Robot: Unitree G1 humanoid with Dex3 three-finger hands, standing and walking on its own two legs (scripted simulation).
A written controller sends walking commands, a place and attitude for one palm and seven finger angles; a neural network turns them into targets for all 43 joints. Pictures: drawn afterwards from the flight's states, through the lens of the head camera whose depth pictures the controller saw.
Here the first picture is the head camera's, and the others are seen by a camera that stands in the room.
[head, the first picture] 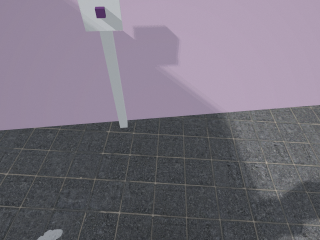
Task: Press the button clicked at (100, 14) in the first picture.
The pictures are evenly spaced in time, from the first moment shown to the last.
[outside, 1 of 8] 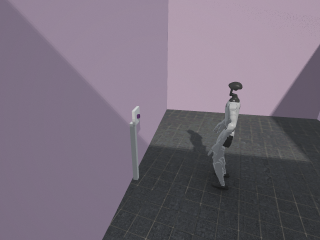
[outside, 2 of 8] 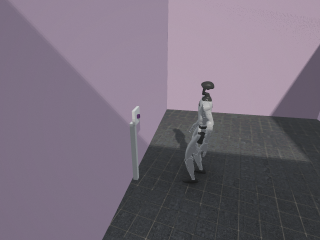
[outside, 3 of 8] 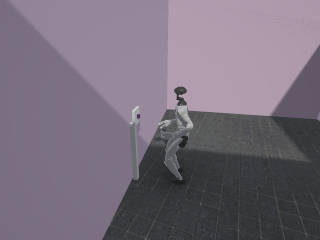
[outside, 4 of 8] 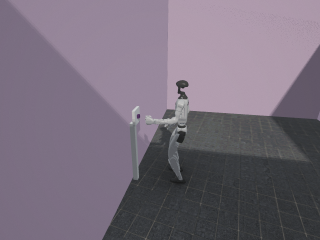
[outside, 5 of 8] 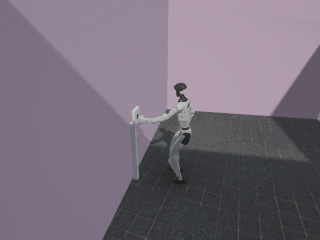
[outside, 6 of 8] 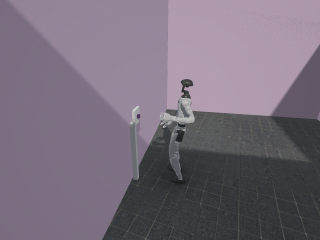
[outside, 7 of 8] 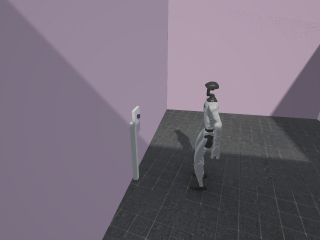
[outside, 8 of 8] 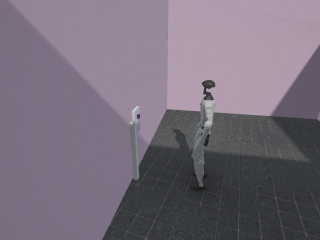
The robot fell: no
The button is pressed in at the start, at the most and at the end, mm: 0 11 0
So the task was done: yes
